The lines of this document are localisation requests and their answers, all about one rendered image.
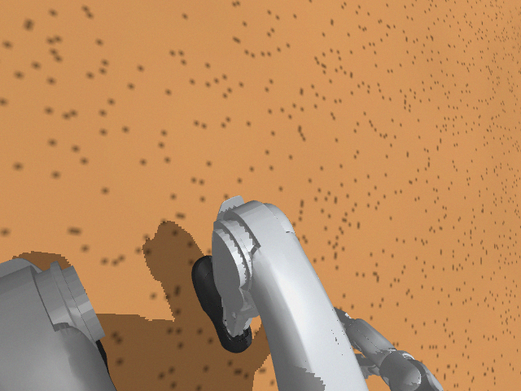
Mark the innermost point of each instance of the right robot arm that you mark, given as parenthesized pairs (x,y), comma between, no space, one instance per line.
(401,372)

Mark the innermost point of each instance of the left robot foot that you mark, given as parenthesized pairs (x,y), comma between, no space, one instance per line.
(103,354)

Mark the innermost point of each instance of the right robot hand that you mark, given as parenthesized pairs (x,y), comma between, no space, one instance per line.
(363,337)

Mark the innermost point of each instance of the right robot foot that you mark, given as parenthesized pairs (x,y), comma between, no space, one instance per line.
(210,300)

